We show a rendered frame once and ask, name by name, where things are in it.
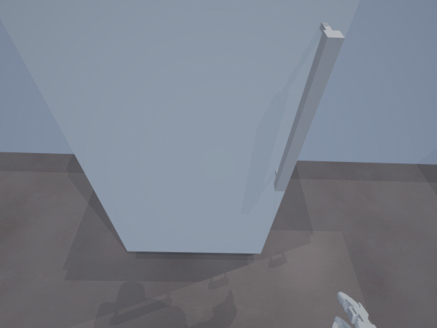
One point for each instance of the fridge door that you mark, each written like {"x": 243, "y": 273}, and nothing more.
{"x": 178, "y": 111}

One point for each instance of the robot right hand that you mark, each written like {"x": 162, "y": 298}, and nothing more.
{"x": 356, "y": 313}

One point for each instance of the handle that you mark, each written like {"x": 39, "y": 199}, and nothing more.
{"x": 326, "y": 55}

